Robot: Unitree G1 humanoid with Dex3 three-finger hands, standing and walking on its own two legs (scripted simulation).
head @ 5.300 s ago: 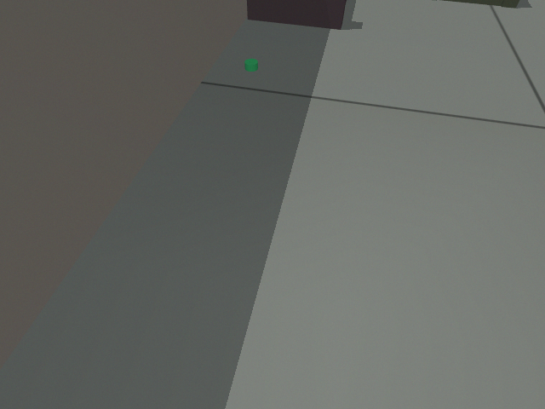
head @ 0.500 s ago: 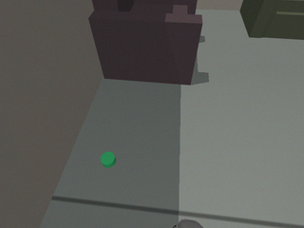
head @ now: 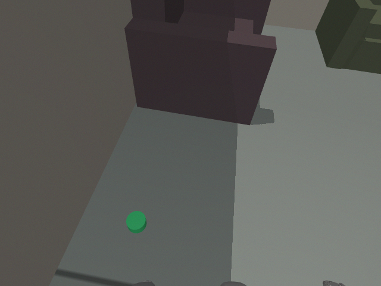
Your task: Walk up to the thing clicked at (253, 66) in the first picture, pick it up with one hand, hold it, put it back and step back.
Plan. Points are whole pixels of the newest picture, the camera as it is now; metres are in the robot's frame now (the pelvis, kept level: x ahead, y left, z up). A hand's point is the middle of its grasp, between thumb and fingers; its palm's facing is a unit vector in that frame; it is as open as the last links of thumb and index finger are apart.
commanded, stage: walk up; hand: left
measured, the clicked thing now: (136, 222) +0.52 +0.24 -0.73
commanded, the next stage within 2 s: stand in 1.42 s
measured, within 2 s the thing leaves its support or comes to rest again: neither
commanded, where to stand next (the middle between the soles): +0.11 +0.00 m, yaw +1 degrees
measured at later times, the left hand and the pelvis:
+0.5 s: hand out of the picture +0.15 +0.24 -0.13, palm faces -0.03 -0.94 -0.34, open 7.4 cm; pelvis +0.05 -0.01 +0.01, yaw +0 degrees
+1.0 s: hand out of the picture +0.13 +0.24 -0.13, palm faces +0.00 -0.95 -0.31, open 7.4 cm; pelvis +0.06 -0.01 +0.03, yaw +1 degrees
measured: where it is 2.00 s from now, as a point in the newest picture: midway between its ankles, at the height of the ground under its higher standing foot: outside the picture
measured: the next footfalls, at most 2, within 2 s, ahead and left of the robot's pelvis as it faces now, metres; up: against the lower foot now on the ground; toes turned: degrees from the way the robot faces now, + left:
right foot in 0.18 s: +0.11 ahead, -0.15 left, +0.00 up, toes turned -2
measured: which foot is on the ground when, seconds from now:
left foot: down 0.00-1.00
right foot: up 0.00-0.16, down 0.18-1.00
